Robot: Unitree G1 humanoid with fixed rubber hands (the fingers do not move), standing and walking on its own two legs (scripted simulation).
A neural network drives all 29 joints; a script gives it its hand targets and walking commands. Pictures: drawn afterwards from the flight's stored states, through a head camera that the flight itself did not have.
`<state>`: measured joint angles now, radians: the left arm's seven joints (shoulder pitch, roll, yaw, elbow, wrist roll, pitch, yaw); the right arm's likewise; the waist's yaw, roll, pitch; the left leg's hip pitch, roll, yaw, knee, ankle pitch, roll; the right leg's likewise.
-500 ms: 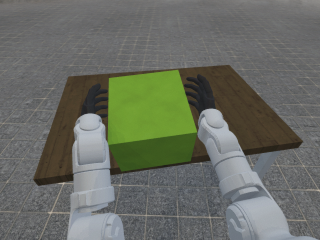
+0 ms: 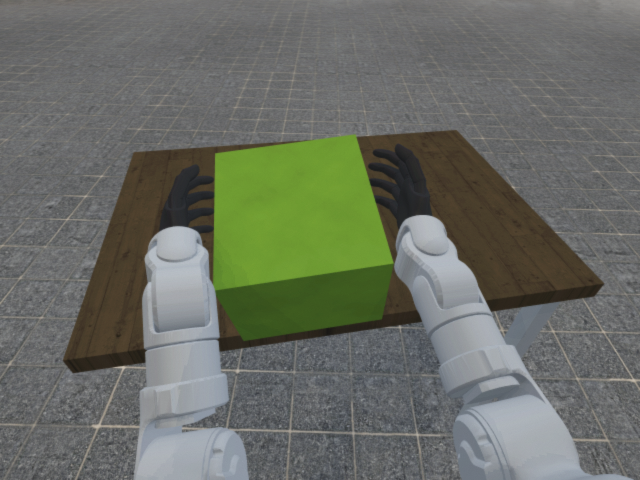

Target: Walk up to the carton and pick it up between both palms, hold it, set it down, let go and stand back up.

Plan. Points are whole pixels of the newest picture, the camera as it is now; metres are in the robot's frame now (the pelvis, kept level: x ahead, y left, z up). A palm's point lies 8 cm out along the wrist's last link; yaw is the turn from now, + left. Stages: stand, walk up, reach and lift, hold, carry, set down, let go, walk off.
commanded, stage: hold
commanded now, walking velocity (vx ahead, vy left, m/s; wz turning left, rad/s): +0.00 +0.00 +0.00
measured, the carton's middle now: (299, 237) +0.38 +0.02 +0.14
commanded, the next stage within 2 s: none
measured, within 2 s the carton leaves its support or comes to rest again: neither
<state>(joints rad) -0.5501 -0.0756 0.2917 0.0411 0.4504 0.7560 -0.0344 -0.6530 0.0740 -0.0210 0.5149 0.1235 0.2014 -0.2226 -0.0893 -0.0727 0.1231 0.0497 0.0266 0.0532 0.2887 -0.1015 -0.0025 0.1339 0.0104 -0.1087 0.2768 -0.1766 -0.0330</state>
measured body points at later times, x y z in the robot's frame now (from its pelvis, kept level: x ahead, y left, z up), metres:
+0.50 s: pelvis +0.00 +0.00 +0.00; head -0.05 +0.02 +0.45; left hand +0.36 +0.16 +0.18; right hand +0.37 -0.12 +0.19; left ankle +0.06 +0.12 -0.75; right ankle +0.01 -0.09 -0.75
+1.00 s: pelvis +0.00 +0.00 +0.00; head -0.05 +0.02 +0.45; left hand +0.36 +0.15 +0.19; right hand +0.37 -0.12 +0.19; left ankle +0.06 +0.12 -0.75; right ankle +0.01 -0.09 -0.75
